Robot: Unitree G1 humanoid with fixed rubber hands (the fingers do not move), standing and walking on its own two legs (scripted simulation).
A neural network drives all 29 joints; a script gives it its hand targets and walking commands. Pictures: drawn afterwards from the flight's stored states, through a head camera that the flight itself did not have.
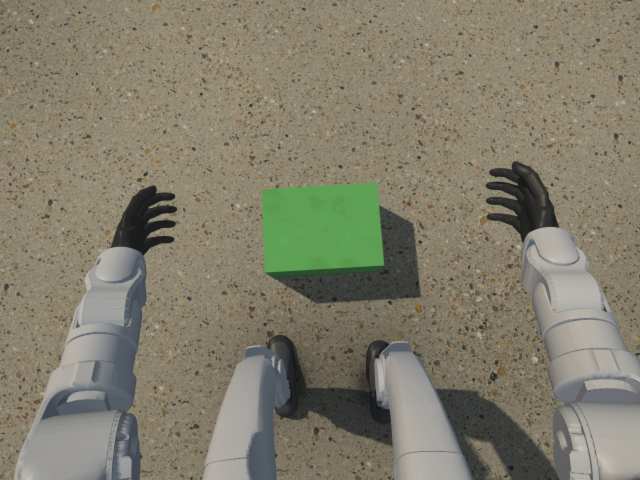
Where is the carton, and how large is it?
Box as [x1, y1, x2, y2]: [262, 183, 383, 277]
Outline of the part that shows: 376,183 262,189 265,272 272,277 375,271 383,265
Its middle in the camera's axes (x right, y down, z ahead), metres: +0.01 -0.03 +1.01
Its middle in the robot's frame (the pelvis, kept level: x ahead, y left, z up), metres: +0.49 +0.00 -0.61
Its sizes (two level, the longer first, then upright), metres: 0.284 0.205 0.151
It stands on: the floor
